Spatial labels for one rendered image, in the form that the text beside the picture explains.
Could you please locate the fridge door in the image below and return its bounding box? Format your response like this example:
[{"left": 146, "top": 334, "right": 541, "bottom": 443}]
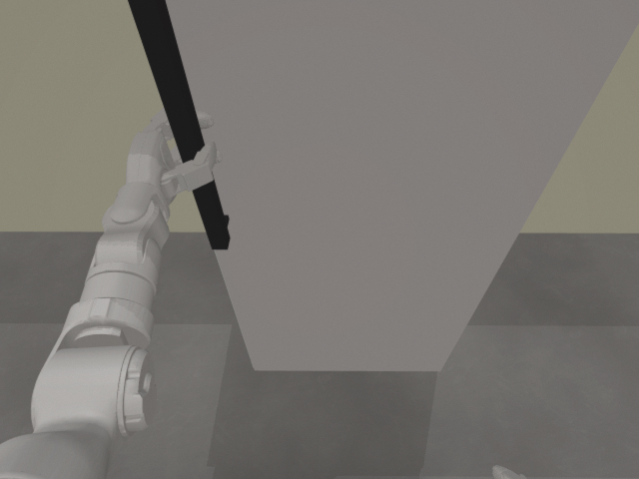
[{"left": 166, "top": 0, "right": 639, "bottom": 371}]

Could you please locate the left robot upper arm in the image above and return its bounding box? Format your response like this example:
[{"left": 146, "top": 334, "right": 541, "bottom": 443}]
[{"left": 0, "top": 345, "right": 157, "bottom": 479}]

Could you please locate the left robot forearm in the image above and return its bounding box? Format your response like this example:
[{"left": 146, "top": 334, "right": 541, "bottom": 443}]
[{"left": 31, "top": 182, "right": 170, "bottom": 429}]

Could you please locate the handle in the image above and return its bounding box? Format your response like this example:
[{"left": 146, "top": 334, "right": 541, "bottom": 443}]
[{"left": 128, "top": 0, "right": 230, "bottom": 249}]

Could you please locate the left robot hand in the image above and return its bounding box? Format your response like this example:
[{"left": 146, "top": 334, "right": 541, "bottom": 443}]
[{"left": 126, "top": 108, "right": 223, "bottom": 205}]

